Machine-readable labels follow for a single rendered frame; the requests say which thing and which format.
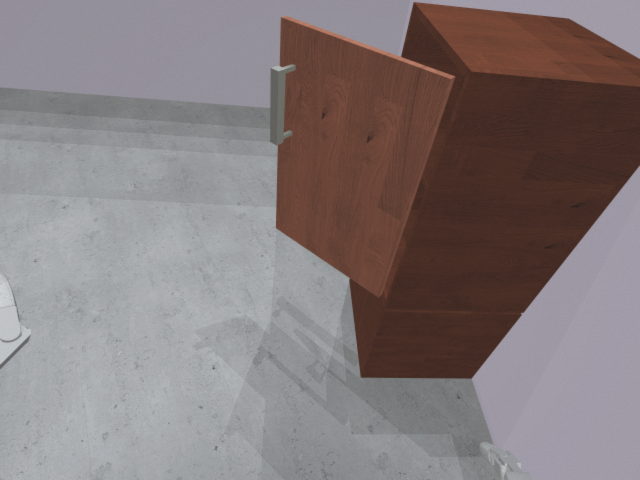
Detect handle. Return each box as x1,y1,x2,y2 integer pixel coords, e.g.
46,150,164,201
270,64,296,145

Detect cupboard door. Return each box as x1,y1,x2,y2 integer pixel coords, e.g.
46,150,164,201
276,16,455,298

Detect left robot hand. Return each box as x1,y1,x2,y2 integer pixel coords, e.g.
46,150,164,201
0,273,31,369

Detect right robot hand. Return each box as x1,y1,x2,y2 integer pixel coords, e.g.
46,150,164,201
480,442,534,480

